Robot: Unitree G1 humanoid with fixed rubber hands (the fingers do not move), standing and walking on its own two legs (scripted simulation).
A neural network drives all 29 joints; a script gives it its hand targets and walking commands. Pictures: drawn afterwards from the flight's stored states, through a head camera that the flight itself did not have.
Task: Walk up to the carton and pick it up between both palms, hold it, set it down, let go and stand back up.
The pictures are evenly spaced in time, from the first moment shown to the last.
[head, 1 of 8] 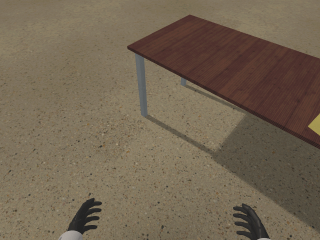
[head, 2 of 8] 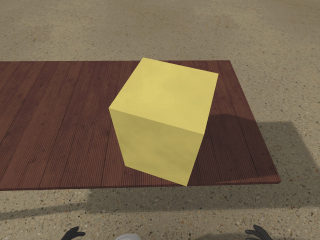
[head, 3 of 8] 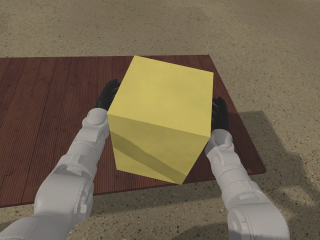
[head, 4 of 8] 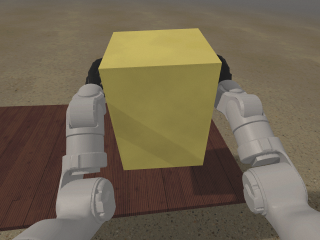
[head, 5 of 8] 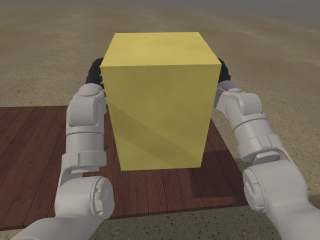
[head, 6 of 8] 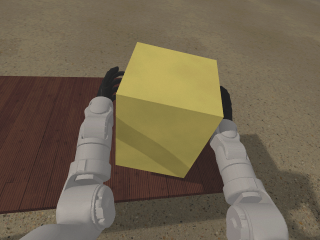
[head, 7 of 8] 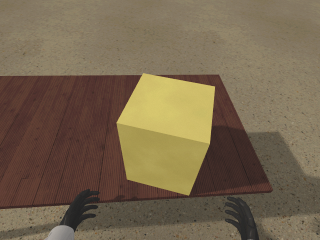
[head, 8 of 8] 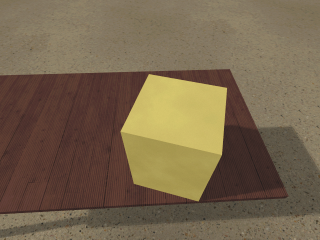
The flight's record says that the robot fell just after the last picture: no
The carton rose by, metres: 0.22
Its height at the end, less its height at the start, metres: +0.00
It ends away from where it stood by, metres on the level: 0.02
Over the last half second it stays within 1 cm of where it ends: yes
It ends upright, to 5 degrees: yes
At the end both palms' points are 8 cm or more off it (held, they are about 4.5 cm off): yes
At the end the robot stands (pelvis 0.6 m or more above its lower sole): yes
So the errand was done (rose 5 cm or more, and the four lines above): yes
